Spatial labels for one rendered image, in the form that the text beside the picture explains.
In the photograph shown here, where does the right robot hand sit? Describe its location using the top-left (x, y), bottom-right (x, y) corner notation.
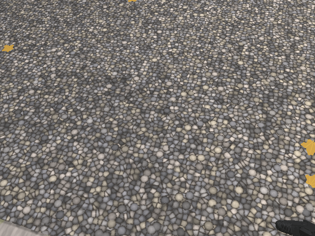
top-left (275, 219), bottom-right (315, 236)

